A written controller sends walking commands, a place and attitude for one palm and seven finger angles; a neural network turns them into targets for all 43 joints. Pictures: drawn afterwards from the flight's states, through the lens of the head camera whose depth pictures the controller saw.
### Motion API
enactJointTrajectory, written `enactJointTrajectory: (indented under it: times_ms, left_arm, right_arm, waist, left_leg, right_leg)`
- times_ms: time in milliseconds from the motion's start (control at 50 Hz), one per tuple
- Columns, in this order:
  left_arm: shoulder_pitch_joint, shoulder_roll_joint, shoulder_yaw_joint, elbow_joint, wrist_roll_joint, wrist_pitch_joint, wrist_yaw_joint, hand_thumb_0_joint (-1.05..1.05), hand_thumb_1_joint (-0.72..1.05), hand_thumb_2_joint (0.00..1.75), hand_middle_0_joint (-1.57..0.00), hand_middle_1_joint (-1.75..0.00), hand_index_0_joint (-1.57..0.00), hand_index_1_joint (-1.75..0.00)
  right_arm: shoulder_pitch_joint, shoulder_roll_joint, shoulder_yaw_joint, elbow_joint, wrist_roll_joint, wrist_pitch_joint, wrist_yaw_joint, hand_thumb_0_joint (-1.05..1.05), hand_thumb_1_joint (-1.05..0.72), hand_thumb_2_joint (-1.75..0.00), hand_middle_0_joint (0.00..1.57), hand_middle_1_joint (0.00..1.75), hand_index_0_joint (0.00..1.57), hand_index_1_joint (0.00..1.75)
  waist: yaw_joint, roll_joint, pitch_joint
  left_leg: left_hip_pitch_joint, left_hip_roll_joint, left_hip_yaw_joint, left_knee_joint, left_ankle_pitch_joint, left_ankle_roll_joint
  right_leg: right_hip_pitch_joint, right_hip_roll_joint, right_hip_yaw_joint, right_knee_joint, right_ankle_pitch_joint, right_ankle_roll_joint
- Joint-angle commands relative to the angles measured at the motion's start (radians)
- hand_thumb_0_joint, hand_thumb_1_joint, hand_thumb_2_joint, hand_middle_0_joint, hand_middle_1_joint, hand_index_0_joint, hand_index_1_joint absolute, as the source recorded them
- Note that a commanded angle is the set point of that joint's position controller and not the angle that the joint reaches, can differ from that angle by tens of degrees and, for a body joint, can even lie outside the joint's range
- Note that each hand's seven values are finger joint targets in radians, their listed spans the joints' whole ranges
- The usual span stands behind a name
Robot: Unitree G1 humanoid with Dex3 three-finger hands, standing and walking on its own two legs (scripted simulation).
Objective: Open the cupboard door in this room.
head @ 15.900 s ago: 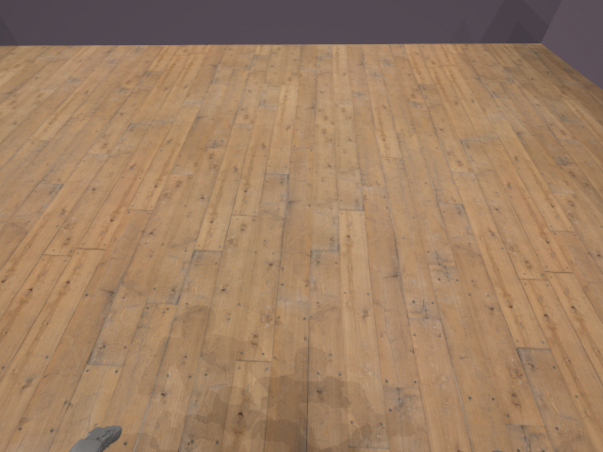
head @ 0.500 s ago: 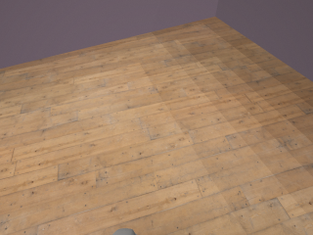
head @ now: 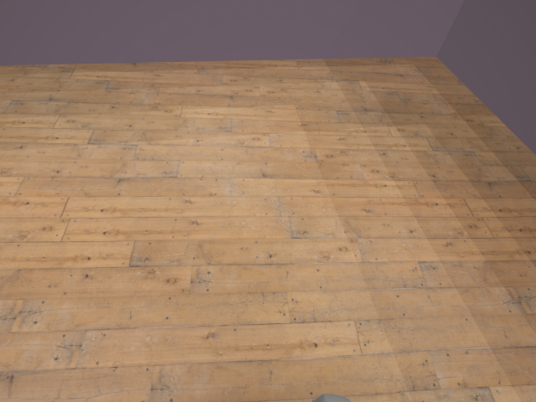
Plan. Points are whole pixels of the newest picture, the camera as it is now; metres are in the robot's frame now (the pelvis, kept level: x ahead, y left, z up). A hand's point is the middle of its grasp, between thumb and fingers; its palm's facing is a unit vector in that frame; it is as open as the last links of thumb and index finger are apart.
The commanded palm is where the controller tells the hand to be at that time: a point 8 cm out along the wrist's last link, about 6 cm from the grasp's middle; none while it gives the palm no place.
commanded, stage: turn or walk to find it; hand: left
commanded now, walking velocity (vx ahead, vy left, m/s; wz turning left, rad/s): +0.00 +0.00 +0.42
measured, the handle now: out of the picture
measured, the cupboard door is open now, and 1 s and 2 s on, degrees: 0 0 0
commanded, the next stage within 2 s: none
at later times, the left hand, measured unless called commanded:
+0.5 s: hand out of the picture +0.00 +0.14 -0.15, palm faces +0.25 -0.93 -0.26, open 7.4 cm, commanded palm none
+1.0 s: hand out of the picture -0.12 +0.20 -0.18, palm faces +0.49 -0.84 -0.24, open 7.4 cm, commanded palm none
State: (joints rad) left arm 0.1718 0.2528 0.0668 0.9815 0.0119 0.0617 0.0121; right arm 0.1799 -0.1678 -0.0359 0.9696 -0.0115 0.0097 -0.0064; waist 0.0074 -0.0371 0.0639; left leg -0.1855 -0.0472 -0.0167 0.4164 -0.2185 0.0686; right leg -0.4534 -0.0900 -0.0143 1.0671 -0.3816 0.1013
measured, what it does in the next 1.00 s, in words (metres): steps on the spot, turning left: right foot, then left foot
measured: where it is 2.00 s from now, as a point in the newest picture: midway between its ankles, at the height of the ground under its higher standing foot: outside the picture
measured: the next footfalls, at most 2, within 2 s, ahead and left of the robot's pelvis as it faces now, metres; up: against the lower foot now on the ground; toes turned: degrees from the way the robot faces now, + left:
right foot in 0.26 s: +0.03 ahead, -0.15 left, +0.00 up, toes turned +4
left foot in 0.74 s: -0.09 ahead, +0.08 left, +0.00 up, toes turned +25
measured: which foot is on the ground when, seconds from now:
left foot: down 0.00-0.26, up 0.28-0.72, down 0.74-1.00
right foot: up 0.00-0.24, down 0.26-0.74, up 0.76-1.00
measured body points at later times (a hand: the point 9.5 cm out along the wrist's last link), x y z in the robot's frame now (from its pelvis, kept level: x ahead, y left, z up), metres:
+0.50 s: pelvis -0.04 -0.07 +0.00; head -0.01 -0.10 +0.44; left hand -0.01 +0.18 -0.13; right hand +0.03 -0.32 -0.17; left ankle -0.10 +0.09 -0.65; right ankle -0.01 -0.16 -0.75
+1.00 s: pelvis -0.07 -0.02 +0.00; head -0.06 +0.01 +0.45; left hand -0.15 +0.24 -0.16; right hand +0.12 -0.19 -0.13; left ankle -0.12 +0.07 -0.75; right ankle -0.02 -0.17 -0.67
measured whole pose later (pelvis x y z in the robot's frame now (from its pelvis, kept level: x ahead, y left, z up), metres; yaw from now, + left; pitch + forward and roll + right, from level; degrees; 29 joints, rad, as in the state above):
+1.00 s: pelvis -0.07 -0.02 +0.00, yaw +27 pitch -1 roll -1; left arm 0.19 0.26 0.07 0.98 0.01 0.06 0.01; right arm 0.14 -0.18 -0.04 0.96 -0.01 0.01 0.00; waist 0.02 -0.03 0.07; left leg -0.20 -0.02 -0.02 0.46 -0.25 0.03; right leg -0.45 -0.09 -0.04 1.04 -0.42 0.09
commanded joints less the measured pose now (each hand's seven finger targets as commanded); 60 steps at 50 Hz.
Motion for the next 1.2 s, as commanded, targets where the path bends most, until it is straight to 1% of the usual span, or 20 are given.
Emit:
enactJointTrajectory:
  times_ms: [0,120,180,200,220,240,260,300,360,500,600,680,700,720,740,780,840,1020,1140,1180]
  left_arm:
    - [-0.072,0.057,0.005,-0.097,-0.001,-0.028,0.011,0.0,0.9,0.9,-0.2,-0.3,-0.2,-0.3]
    - [-0.068,0.035,-0.001,-0.113,-0.009,-0.035,0.014,0.0,0.9,0.9,-0.2,-0.3,-0.2,-0.3]
    - [0.005,0.047,0.004,-0.097,-0.012,-0.047,0.016,0.0,0.9,0.9,-0.2,-0.3,-0.2,-0.3]
    - [0.039,0.065,0.009,-0.088,-0.01,-0.055,0.02,0.0,0.9,0.9,-0.2,-0.3,-0.2,-0.3]
    - [0.063,0.125,0.02,-0.086,0.001,-0.064,0.026,0.0,0.9,0.9,-0.2,-0.3,-0.2,-0.3]
    - [0.077,0.19,0.034,-0.093,0.01,-0.067,0.029,0.0,0.9,0.9,-0.2,-0.3,-0.2,-0.3]
    - [0.064,0.189,0.027,-0.109,0.005,-0.059,0.029,0.0,0.9,0.9,-0.2,-0.3,-0.2,-0.3]
    - [-0.057,0.128,0.026,-0.134,0.0,-0.058,0.032,0.0,0.9,0.9,-0.2,-0.3,-0.2,-0.3]
    - [-0.078,0.084,0.007,-0.141,0.002,-0.069,0.023,0.0,0.9,0.9,-0.2,-0.3,-0.2,-0.3]
    - [0.046,0.114,0.02,-0.097,0.014,-0.07,0.023,0.0,0.9,0.9,-0.2,-0.3,-0.2,-0.3]
    - [0.129,0.157,0.035,-0.062,0.022,-0.066,0.019,0.0,0.9,0.9,-0.2,-0.3,-0.2,-0.3]
    - [0.087,0.157,0.035,-0.052,0.007,-0.056,0.016,0.0,0.9,0.9,-0.2,-0.3,-0.2,-0.3]
    - [0.1,0.119,0.027,-0.067,-0.002,-0.048,0.014,0.0,0.9,0.9,-0.2,-0.3,-0.2,-0.3]
    - [0.08,0.049,0.006,-0.102,-0.003,-0.043,0.009,0.0,0.9,0.9,-0.2,-0.3,-0.2,-0.3]
    - [0.021,0.058,-0.001,-0.112,0.004,-0.031,0.015,0.0,0.9,0.9,-0.2,-0.3,-0.2,-0.3]
    - [-0.013,0.065,0.009,-0.091,0.005,-0.02,0.012,0.0,0.9,0.9,-0.2,-0.3,-0.2,-0.3]
    - [0.026,0.071,0.01,-0.058,0.002,-0.027,0.0,0.0,0.9,0.9,-0.2,-0.3,-0.2,-0.3]
    - [-0.04,0.052,0.001,-0.101,-0.003,-0.029,0.008,0.0,0.9,0.9,-0.2,-0.3,-0.2,-0.3]
    - [0.038,0.047,0.004,-0.093,-0.009,-0.042,0.011,0.0,0.9,0.9,-0.2,-0.3,-0.2,-0.3]
    - [0.104,0.094,0.013,-0.077,-0.002,-0.06,0.015,0.0,0.9,0.9,-0.2,-0.3,-0.2,-0.3]
  right_arm:
    - [0.098,-0.211,-0.059,-0.036,-0.011,-0.007,-0.019,0.0,-0.9,-0.9,0.2,0.3,0.2,0.3]
    - [0.08,-0.216,-0.067,-0.044,-0.017,0.005,-0.016,0.0,-0.9,-0.9,0.2,0.3,0.2,0.3]
    - [0.064,-0.21,-0.071,-0.046,-0.011,0.008,-0.011,0.0,-0.9,-0.9,0.2,0.3,0.2,0.3]
    - [0.063,-0.193,-0.069,-0.05,-0.005,0.008,-0.008,0.0,-0.9,-0.9,0.2,0.3,0.2,0.3]
    - [0.079,-0.144,-0.063,-0.056,0.004,0.005,-0.002,0.0,-0.9,-0.9,0.2,0.3,0.2,0.3]
    - [0.059,-0.111,-0.057,-0.083,0.002,0.005,-0.001,0.0,-0.9,-0.9,0.2,0.3,0.2,0.3]
    - [0.042,-0.155,-0.074,-0.083,-0.007,0.019,-0.003,0.0,-0.9,-0.9,0.2,0.3,0.2,0.3]
    - [0.078,-0.154,-0.081,-0.042,-0.014,0.05,0.006,0.0,-0.9,-0.9,0.2,0.3,0.2,0.3]
    - [0.133,-0.131,-0.074,-0.014,-0.015,0.056,0.019,0.0,-0.9,-0.9,0.2,0.3,0.2,0.3]
    - [0.034,-0.13,-0.064,-0.037,-0.01,0.053,0.02,0.0,-0.9,-0.9,0.2,0.3,0.2,0.3]
    - [-0.04,-0.11,-0.04,-0.06,0.004,0.028,0.015,0.0,-0.9,-0.9,0.2,0.3,0.2,0.3]
    - [0.059,-0.134,-0.041,-0.032,0.006,0.008,0.012,0.0,-0.9,-0.9,0.2,0.3,0.2,0.3]
    - [0.087,-0.2,-0.055,-0.029,0.001,-0.003,0.011,0.0,-0.9,-0.9,0.2,0.3,0.2,0.3]
    - [0.121,-0.293,-0.077,-0.03,-0.006,-0.006,0.005,0.0,-0.9,-0.9,0.2,0.3,0.2,0.3]
    - [0.154,-0.318,-0.08,-0.016,-0.006,0.007,0.0,0.0,-0.9,-0.9,0.2,0.3,0.2,0.3]
    - [0.064,-0.257,-0.063,-0.027,-0.012,0.004,-0.016,0.0,-0.9,-0.9,0.2,0.3,0.2,0.3]
    - [-0.009,-0.228,-0.047,-0.05,-0.009,-0.004,-0.021,0.0,-0.9,-0.9,0.2,0.3,0.2,0.3]
    - [0.048,-0.232,-0.062,-0.053,-0.013,0.0,-0.015,0.0,-0.9,-0.9,0.2,0.3,0.2,0.3]
    - [0.002,-0.229,-0.071,-0.072,-0.015,0.012,-0.009,0.0,-0.9,-0.9,0.2,0.3,0.2,0.3]
    - [-0.001,-0.189,-0.068,-0.076,-0.002,0.011,-0.003,0.0,-0.9,-0.9,0.2,0.3,0.2,0.3]
  waist:
    - [-0.047,0.169,-0.075]
    - [-0.037,0.194,-0.097]
    - [0.002,0.166,-0.126]
    - [0.019,0.123,-0.144]
    - [0.024,-0.034,-0.164]
    - [0.043,-0.244,-0.127]
    - [0.04,-0.161,-0.099]
    - [-0.018,-0.113,-0.012]
    - [-0.048,-0.098,0.015]
    - [0.008,-0.137,0.006]
    - [0.057,-0.177,-0.083]
    - [-0.014,-0.103,-0.148]
    - [-0.034,0.069,-0.171]
    - [-0.057,0.34,-0.151]
    - [-0.081,0.281,-0.143]
    - [-0.051,0.289,-0.067]
    - [-0.013,0.213,-0.047]
    - [-0.039,0.18,-0.072]
    - [0.004,0.197,-0.092]
    - [0.037,0.092,-0.121]
  left_leg:
    - [0.138,0.286,-0.297,-0.073,0.519,0.114]
    - [0.029,0.257,-0.365,-0.051,0.435,0.11]
    - [-0.064,0.206,-0.362,0.01,0.378,0.068]
    - [-0.144,0.163,-0.338,0.047,0.263,0.026]
    - [-0.297,0.088,-0.248,0.15,0.047,-0.032]
    - [-0.422,-0.037,-0.07,0.369,-0.302,-0.092]
    - [-0.381,-0.01,-0.084,0.56,-0.366,-0.091]
    - [-0.354,0.031,-0.096,0.75,-0.257,-0.096]
    - [-0.354,0.049,-0.048,0.826,-0.135,-0.119]
    - [-0.337,0.089,-0.004,0.649,-0.185,-0.146]
    - [-0.244,0.072,0.066,0.35,-0.278,-0.133]
    - [0.019,0.064,0.087,-0.008,0.012,-0.11]
    - [0.173,0.177,-0.042,-0.073,0.176,-0.071]
    - [0.262,0.419,-0.34,-0.076,0.554,0.041]
    - [0.18,0.468,-0.308,-0.059,0.64,0.115]
    - [0.071,0.375,-0.252,-0.085,0.482,0.107]
    - [0.089,0.289,-0.166,-0.059,0.556,0.081]
    - [0.099,0.289,-0.261,-0.054,0.497,0.111]
    - [-0.06,0.233,-0.318,-0.002,0.369,0.078]
    - [-0.198,0.148,-0.263,0.103,0.166,0.002]
  right_leg:
    - [-0.075,0.002,0.017,-0.083,-0.05,0.0]
    - [0.092,0.05,0.003,-0.319,-0.065,-0.03]
    - [0.271,0.066,-0.013,-0.565,0.104,-0.042]
    - [0.391,0.034,0.003,-0.693,0.195,-0.047]
    - [0.534,-0.123,0.137,-0.758,0.19,-0.09]
    - [0.523,-0.35,0.353,-0.785,0.267,-0.205]
    - [0.357,-0.401,0.338,-0.801,0.273,-0.272]
    - [0.201,-0.3,0.232,-0.845,0.073,-0.246]
    - [0.186,-0.199,0.056,-0.812,0.156,-0.191]
    - [0.279,-0.247,0.034,-0.791,0.214,-0.224]
    - [0.412,-0.272,0.001,-0.667,0.557,-0.253]
    - [0.316,-0.232,-0.093,-0.5,0.524,-0.155]
    - [0.158,-0.164,-0.15,-0.359,0.327,-0.095]
    - [-0.106,-0.041,-0.167,-0.173,-0.191,-0.026]
    - [-0.076,-0.035,-0.077,-0.065,-0.27,-0.037]
    - [-0.084,-0.044,-0.022,0.008,-0.164,-0.038]
    - [-0.085,-0.021,-0.022,0.035,-0.054,-0.025]
    - [-0.037,0.008,-0.005,-0.14,-0.071,-0.01]
    - [0.213,0.058,-0.035,-0.462,0.05,-0.035]
    - [0.417,-0.008,0.012,-0.688,0.211,-0.05]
